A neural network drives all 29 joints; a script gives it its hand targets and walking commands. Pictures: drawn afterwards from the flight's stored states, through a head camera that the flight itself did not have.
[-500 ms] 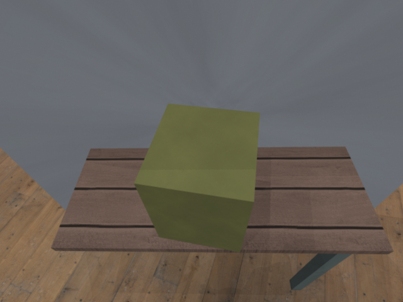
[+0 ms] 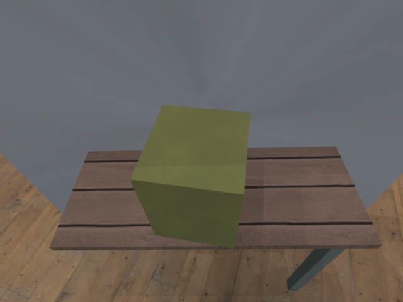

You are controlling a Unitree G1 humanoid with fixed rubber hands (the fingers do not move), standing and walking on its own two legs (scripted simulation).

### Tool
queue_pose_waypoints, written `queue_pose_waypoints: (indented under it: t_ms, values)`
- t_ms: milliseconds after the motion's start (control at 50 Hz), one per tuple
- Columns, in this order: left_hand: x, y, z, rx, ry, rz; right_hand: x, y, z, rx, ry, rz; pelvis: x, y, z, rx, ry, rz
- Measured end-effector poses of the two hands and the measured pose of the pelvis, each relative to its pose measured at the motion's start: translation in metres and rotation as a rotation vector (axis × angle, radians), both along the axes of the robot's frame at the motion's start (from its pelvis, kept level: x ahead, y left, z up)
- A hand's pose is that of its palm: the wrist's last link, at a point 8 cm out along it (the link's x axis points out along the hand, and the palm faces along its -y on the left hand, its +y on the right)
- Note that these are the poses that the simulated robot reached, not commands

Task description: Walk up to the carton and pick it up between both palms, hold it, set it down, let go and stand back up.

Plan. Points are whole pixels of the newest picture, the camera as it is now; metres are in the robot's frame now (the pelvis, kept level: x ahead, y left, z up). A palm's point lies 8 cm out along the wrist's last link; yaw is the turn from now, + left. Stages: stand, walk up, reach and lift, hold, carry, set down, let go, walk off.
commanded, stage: stand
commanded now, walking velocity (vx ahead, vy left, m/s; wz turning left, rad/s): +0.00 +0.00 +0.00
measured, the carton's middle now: (199, 178) +0.39 +0.03 -0.01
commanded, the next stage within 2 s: none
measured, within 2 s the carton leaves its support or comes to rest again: neither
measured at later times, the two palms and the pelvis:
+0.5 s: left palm out of the picture +0.02 +0.24 -0.13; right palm out of the picture +0.00 -0.24 -0.14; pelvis +0.00 +0.00 +0.00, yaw -1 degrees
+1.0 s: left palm out of the picture +0.03 +0.24 -0.14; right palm out of the picture +0.00 -0.23 -0.14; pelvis +0.00 +0.00 +0.00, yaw -1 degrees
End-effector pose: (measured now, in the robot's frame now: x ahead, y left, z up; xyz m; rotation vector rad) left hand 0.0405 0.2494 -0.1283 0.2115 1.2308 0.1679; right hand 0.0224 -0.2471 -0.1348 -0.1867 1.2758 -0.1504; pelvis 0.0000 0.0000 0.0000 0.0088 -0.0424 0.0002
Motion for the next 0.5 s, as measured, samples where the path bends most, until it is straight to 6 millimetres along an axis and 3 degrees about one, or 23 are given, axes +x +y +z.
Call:
queue_pose_waypoints:
  t_ms: [220, 500]
  values:
    - [-0.014, -0.004, -0.003, -0.006, 0.033, 0.012, -0.014, 0.001, -0.002, 0.003, 0.028, -0.017, -0.003, -0.001, 0.000, 0.001, 0.003, -0.005]
    - [-0.017, -0.007, -0.006, -0.015, 0.048, 0.014, -0.021, 0.006, -0.003, 0.007, 0.045, -0.034, -0.003, 0.000, 0.000, 0.001, 0.005, -0.011]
